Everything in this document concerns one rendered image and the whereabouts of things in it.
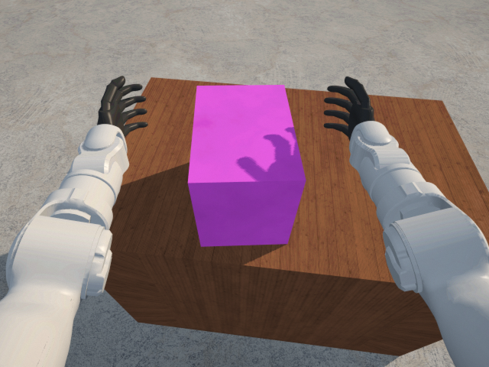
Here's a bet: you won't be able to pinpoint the pedestal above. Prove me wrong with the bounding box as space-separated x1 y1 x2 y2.
104 77 489 356

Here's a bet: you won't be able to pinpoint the robot left hand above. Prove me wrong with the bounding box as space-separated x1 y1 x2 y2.
97 76 148 137

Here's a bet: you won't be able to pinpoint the right robot forearm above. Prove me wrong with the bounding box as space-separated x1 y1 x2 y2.
349 121 489 263

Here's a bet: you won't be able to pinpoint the robot left upper arm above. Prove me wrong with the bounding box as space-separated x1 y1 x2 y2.
0 216 112 367

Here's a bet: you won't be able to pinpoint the robot right upper arm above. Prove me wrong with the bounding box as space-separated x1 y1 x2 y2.
383 207 489 367

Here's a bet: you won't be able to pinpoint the carton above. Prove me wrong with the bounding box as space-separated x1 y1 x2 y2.
188 85 306 247

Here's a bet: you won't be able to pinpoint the left robot forearm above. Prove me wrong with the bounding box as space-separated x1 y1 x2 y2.
6 124 129 288

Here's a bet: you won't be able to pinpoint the robot right hand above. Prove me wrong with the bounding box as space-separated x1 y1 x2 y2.
324 76 375 141

